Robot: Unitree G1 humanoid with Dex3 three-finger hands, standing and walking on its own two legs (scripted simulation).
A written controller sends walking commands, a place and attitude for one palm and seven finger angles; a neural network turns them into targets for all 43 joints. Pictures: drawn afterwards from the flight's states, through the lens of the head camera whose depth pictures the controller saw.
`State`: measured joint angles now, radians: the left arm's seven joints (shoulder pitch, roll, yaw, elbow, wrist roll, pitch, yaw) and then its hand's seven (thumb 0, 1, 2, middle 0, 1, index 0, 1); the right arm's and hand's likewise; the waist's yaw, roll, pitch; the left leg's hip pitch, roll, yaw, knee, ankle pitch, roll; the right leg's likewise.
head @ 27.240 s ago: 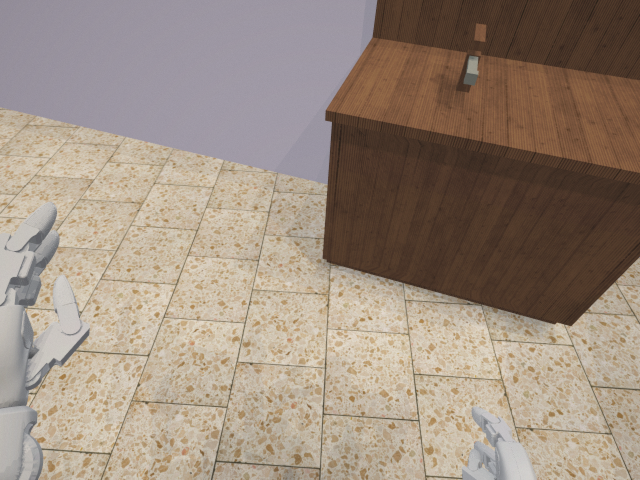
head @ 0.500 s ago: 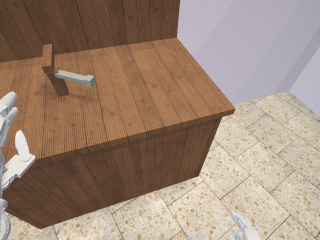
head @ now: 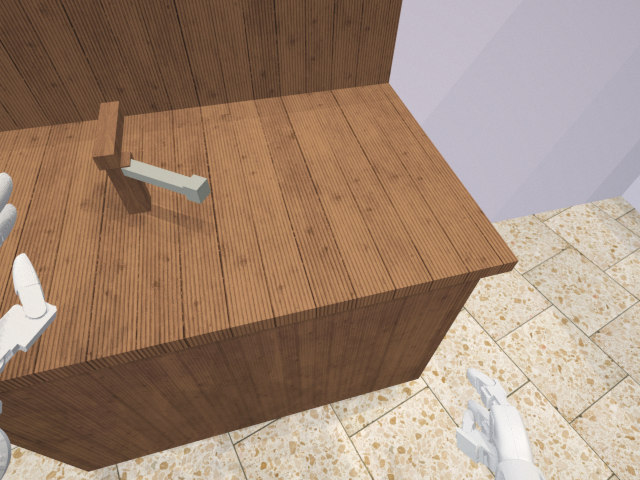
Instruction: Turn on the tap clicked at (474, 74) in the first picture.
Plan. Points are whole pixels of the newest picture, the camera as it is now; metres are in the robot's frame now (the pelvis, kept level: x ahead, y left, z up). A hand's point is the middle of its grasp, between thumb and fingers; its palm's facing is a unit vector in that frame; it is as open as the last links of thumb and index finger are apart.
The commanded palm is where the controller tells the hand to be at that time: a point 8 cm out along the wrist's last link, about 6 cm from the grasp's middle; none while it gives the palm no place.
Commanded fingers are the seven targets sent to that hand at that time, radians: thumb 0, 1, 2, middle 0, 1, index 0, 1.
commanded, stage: come to a stop and stand still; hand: left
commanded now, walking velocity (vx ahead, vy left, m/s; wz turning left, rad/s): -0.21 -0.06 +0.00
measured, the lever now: (197, 189) +0.48 +0.24 +0.07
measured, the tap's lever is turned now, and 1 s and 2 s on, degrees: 53 53 53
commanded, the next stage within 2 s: look again from close up in 1.16 s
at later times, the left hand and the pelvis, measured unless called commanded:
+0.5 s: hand out of the picture +0.23 +0.29 +0.22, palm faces +0.51 -0.74 -0.45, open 7.4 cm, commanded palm +0.15 +0.28 +0.18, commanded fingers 0.00 0.90 0.90 -0.20 -0.30 -0.20 -0.30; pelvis -0.02 +0.00 +0.00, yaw -1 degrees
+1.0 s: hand (15, 293) +0.22 +0.29 +0.18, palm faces +0.40 -0.84 -0.38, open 7.4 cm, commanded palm +0.17 +0.33 +0.18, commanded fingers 0.00 0.90 0.90 -0.20 -0.30 -0.20 -0.30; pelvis +0.00 +0.05 +0.00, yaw -2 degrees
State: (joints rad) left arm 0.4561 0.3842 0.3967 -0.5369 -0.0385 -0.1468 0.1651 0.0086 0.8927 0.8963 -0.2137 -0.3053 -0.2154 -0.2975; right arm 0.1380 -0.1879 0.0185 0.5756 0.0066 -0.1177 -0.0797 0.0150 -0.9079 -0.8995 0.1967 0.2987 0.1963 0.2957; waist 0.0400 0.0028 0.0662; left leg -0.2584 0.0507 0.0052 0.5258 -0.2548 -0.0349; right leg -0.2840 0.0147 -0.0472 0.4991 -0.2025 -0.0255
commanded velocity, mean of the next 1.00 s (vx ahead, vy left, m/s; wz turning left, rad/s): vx -0.03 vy -0.01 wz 0.00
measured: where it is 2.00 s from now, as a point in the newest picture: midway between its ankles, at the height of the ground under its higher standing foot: outside the picture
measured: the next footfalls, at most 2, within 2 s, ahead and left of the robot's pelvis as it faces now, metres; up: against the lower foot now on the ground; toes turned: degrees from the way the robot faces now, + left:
none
